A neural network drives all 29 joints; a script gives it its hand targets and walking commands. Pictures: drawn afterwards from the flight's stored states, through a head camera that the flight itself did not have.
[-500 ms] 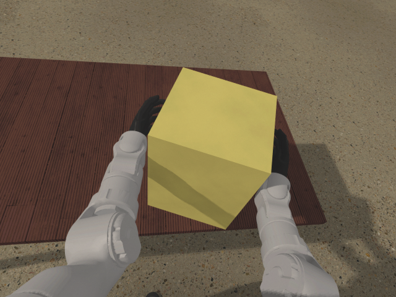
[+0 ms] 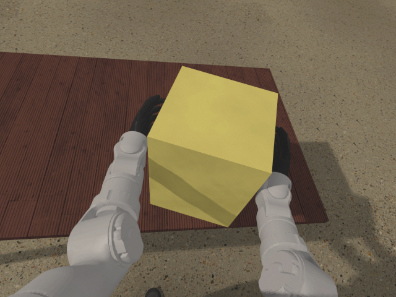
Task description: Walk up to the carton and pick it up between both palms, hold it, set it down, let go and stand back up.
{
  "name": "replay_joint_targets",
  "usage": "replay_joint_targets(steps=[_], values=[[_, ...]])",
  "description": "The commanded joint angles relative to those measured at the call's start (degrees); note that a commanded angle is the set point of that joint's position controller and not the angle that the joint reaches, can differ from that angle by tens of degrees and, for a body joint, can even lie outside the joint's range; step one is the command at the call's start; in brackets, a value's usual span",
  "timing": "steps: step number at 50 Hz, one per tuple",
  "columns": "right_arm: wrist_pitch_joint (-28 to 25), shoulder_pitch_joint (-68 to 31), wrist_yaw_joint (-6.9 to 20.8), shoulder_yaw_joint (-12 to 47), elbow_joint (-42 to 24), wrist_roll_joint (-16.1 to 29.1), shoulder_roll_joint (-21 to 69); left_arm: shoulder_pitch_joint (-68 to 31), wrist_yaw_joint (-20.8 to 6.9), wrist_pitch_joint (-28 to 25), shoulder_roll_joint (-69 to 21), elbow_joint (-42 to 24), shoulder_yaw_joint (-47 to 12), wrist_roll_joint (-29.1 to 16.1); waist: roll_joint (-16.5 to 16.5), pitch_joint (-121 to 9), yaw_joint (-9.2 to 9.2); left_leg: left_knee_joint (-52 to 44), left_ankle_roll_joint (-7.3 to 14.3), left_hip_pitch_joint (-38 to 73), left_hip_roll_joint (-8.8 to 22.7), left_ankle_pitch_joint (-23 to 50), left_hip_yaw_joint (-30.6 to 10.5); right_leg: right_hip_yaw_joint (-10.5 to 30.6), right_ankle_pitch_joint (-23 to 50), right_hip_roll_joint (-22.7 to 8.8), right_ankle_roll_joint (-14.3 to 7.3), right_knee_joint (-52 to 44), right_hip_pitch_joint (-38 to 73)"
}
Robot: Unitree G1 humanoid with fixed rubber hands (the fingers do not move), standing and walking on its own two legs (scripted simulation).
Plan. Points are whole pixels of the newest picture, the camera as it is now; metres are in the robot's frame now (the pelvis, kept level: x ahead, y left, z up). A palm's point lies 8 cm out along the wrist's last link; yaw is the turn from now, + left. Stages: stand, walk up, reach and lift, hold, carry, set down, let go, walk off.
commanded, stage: set down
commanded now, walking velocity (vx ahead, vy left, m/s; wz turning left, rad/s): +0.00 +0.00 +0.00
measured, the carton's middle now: (207, 154) +0.41 -0.01 +0.00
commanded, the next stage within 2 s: none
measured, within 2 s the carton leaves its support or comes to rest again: neither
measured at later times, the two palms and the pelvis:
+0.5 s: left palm (141, 134) +0.42 +0.14 +0.03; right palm (276, 170) +0.36 -0.16 +0.03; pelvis +0.00 +0.00 +0.00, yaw +0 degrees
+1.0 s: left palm (114, 119) +0.44 +0.20 +0.05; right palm (291, 159) +0.38 -0.19 +0.05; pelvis +0.01 +0.02 -0.01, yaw -2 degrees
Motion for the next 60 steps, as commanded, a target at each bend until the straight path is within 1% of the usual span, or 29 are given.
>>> replay_joint_targets(steps=[1,6,8,10,13,16,18,20,21,22,24,25,26,28,30,32,33,34,35,36,38,40,42,45,49,51,54,57,60], values=[[-1.4,-28.1,6.2,16.5,3.1,-6.3,24.4,-24.3,-3.0,-0.7,-30.4,2.8,-13.0,2.4,9.9,-23.4,-1.18,-0.1,-3.1,25.2,2.8,2.2,3.8,-7.3,2.3,0.7,0.6,-3.4,-7.5],[-1.5,-28.1,6.5,14.7,2.5,-7.2,23.5,-24.6,-2.7,-1.1,-29.7,2.7,-12.5,3.1,10.4,-23.3,-1.23,-0.5,-3.2,24.4,2.8,-1.3,3.9,-7.5,0.4,0.6,0.7,-3.1,-8.3],[-1.7,-28.3,6.4,14.0,2.9,-7.7,22.9,-25.1,-2.6,-1.4,-29.2,2.5,-12.3,2.8,9.9,-23.0,-1.68,-0.7,-3.1,24.4,3.0,-2.4,3.5,-7.6,0.1,0.7,1.0,-2.8,-8.3],[-1.4,-27.1,6.7,13.7,4.0,-7.5,22.4,-24.2,-2.4,-1.2,-28.1,2.4,-11.2,3.7,10.2,-21.1,-1.27,-0.7,-3.1,24.7,2.9,-2.1,3.6,-7.6,0.0,0.6,1.0,-2.8,-8.4],[-1.1,-25.5,6.4,13.1,4.0,-7.3,21.1,-23.4,-2.4,-1.1,-26.7,1.8,-11.0,3.6,10.1,-21.7,-1.65,-0.6,-3.2,25.1,2.8,-1.0,3.6,-7.5,0.7,0.6,1.3,-2.9,-8.3],[-0.9,-24.7,6.1,12.4,4.4,-6.9,17.4,-23.6,-1.5,-1.7,-22.8,1.2,-9.8,3.2,10.1,-21.0,-1.49,-0.7,-3.0,25.2,2.6,-1.8,3.7,-7.5,-0.2,0.7,1.6,-2.6,-8.4],[-0.6,-22.5,5.0,10.8,4.8,-5.6,11.3,-22.3,-0.1,-1.8,-16.5,0.9,-8.9,2.1,9.5,-20.1,-2.15,-0.5,-3.0,25.2,2.5,-2.0,3.7,-7.1,0.1,0.7,1.9,-2.2,-8.3],[0.0,-20.0,3.0,9.3,5.1,-3.2,3.5,-22.2,2.3,-2.1,-7.6,-0.7,-8.2,-0.4,9.1,-18.8,-3.10,-0.7,-2.8,24.2,2.4,-3.9,3.9,-6.6,-0.3,0.7,2.3,-1.7,-7.6],[0.6,-19.6,1.8,9.4,4.8,-0.6,-1.1,-22.8,3.8,-2.2,-2.1,-1.8,-8.8,-2.9,9.5,-18.8,-3.26,-0.4,-2.8,23.2,2.2,-4.9,4.0,-6.0,-0.2,0.7,2.3,-1.2,-7.3],[1.2,-20.1,0.5,10.8,5.2,2.3,-3.5,-24.2,5.2,-2.4,1.0,-2.4,-11.0,-6.3,10.0,-19.9,-4.33,0.1,-2.7,22.1,2.2,-5.7,3.8,-5.4,0.0,0.8,2.2,-0.9,-7.8],[2.2,-22.8,-1.4,15.1,4.6,9.3,-6.9,-27.6,7.6,-3.2,6.0,-1.9,-15.3,-13.6,10.9,-24.2,-4.60,2.4,-2.5,18.8,2.0,-6.4,3.5,-4.2,0.6,0.8,1.8,0.8,-10.1],[2.3,-24.7,-2.2,16.9,3.6,12.1,-7.6,-29.6,8.6,-4.1,7.4,-1.6,-17.3,-17.0,11.1,-28.6,-4.84,3.9,-2.6,17.9,2.0,-5.8,3.2,-3.7,2.0,0.8,1.6,1.9,-11.4],[2.0,-25.8,-2.8,18.6,1.7,14.2,-9.2,-31.0,9.6,-5.4,9.3,-1.3,-18.7,-20.0,11.8,-34.1,-4.49,6.0,-3.0,17.6,2.1,-3.4,2.9,-3.3,4.4,0.8,1.3,3.4,-12.2],[1.7,-27.4,-3.6,22.1,0.6,17.9,-11.3,-32.0,10.7,-7.7,12.1,1.4,-20.8,-24.0,12.9,-43.2,-3.72,10.0,-3.7,18.5,2.2,2.4,2.0,-3.0,8.6,1.1,0.9,6.0,-13.9],[0.7,-27.4,-4.0,25.2,-1.8,21.0,-13.3,-32.0,10.8,-9.9,14.0,2.4,-21.6,-26.2,14.2,-53.0,-2.89,14.8,-4.8,21.4,1.9,12.9,1.2,-3.1,15.7,1.7,0.8,8.6,-15.0],[-0.3,-26.7,-4.5,27.1,-1.6,23.6,-15.9,-31.4,10.4,-11.4,15.2,3.4,-21.7,-26.8,15.6,-58.5,-3.25,18.7,-6.2,24.8,1.7,22.8,0.3,-3.5,22.7,2.5,1.1,10.5,-15.7],[-0.3,-25.1,-3.6,33.5,1.0,27.0,-14.5,-25.8,9.8,-12.6,16.7,6.5,-17.7,-25.9,13.3,-56.6,3.57,20.6,-4.5,19.1,0.5,27.8,0.0,-1.9,28.7,1.3,2.3,12.1,-10.4],[-0.9,-24.5,-3.4,33.8,2.3,29.5,-16.4,-26.2,9.0,-13.4,18.5,8.1,-17.6,-24.8,13.6,-57.4,-0.09,19.8,-4.8,18.5,-0.1,28.0,-0.5,-1.8,35.1,1.1,3.7,13.6,-8.4],[-1.8,-24.4,-3.3,35.0,3.7,30.6,-17.2,-25.0,8.7,-13.9,18.9,8.9,-17.1,-24.7,12.9,-56.3,1.03,19.8,-4.8,17.6,-0.5,29.6,-0.7,-1.8,37.7,0.9,4.6,14.6,-7.5],[-2.6,-24.4,-3.3,35.1,4.4,31.8,-18.4,-25.4,8.4,-14.1,19.4,9.2,-17.6,-24.5,13.1,-55.3,-0.55,19.6,-5.3,18.9,-0.3,30.4,-1.1,-2.1,37.9,1.3,4.8,14.5,-8.9],[-2.9,-24.2,-3.1,35.1,3.0,33.1,-21.3,-26.4,8.1,-13.7,19.8,6.9,-19.5,-25.8,13.6,-53.8,-1.86,19.9,-6.1,24.3,0.6,32.5,-1.4,-2.7,33.8,2.3,3.7,12.7,-12.9],[-1.9,-23.9,-3.0,35.4,-0.9,34.3,-23.9,-26.7,7.8,-13.0,20.4,2.7,-22.2,-28.7,13.2,-53.2,-2.97,19.4,-6.5,28.7,1.4,33.0,-1.5,-2.9,29.7,3.2,2.4,10.7,-14.1],[0.2,-24.0,-3.0,36.8,-5.4,36.3,-25.6,-26.6,7.4,-11.8,21.1,-2.7,-25.0,-32.2,12.8,-52.5,-3.85,18.1,-6.6,30.9,1.8,32.4,-1.7,-2.8,27.4,3.6,1.9,9.5,-13.3],[5.6,-24.7,-3.2,39.2,-11.7,40.0,-26.8,-26.7,6.6,-7.8,22.1,-10.8,-29.1,-37.0,13.2,-49.4,-4.89,15.9,-6.7,33.2,2.5,30.8,-2.0,-2.3,22.6,3.7,0.9,7.3,-13.2],[14.9,-25.7,-3.2,40.5,-15.5,43.5,-27.5,-27.3,5.3,-0.3,23.2,-15.5,-32.3,-40.7,14.4,-41.1,-5.35,12.4,-6.4,34.7,3.1,23.5,-1.8,-2.3,12.4,3.3,-0.5,3.9,-15.2],[19.1,-26.3,-3.1,40.3,-16.4,44.4,-27.6,-27.9,5.1,3.5,23.5,-16.7,-32.4,-41.1,15.0,-38.1,-4.91,10.6,-6.0,34.8,3.2,18.8,-1.6,-2.5,7.8,2.9,-0.9,2.6,-16.1],[23.5,-27.8,-2.6,39.3,-16.5,44.7,-28.3,-29.1,5.4,8.0,24.2,-16.4,-31.7,-40.8,15.1,-35.0,-4.19,8.5,-5.2,34.1,3.3,12.2,-1.5,-2.9,3.8,2.5,-1.1,2.0,-16.1],[26.7,-29.6,-2.8,38.1,-16.1,43.8,-28.7,-30.4,5.9,11.2,25.4,-14.1,-30.9,-40.1,14.1,-32.4,-3.57,7.1,-4.0,32.4,3.2,6.3,-1.5,-3.0,1.9,2.2,-0.9,1.9,-15.3],[29.0,-31.7,-3.6,37.6,-16.4,42.5,-28.4,-32.4,6.6,13.2,26.6,-11.9,-30.0,-39.6,12.6,-31.3,-2.88,6.4,-2.8,30.6,2.8,3.5,-1.3,-2.9,1.9,2.0,-0.6,2.1,-13.7]])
